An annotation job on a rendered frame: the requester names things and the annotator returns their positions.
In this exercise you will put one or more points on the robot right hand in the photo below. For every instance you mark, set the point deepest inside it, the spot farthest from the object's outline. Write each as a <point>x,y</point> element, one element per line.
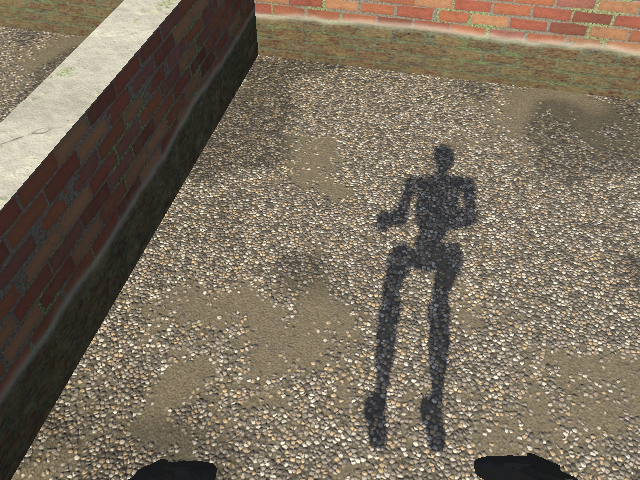
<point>530,467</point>

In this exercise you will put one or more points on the robot left hand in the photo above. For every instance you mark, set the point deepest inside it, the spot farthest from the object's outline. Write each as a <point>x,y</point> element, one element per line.
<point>181,470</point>

